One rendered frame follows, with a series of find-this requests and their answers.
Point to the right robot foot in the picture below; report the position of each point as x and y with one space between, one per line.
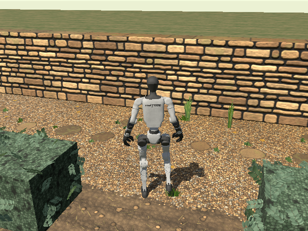
168 187

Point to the left robot forearm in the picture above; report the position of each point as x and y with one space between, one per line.
128 128

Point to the left robot foot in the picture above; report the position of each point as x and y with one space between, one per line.
144 193

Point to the right robot upper arm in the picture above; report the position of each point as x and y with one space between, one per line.
171 110

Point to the left robot upper arm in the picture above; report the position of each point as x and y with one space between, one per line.
135 110

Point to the robot left hand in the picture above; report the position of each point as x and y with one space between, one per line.
125 139

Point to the right robot forearm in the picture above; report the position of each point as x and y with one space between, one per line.
177 126

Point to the robot foot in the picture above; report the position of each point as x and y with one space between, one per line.
144 193
168 187

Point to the robot right hand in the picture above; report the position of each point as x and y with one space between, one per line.
177 135

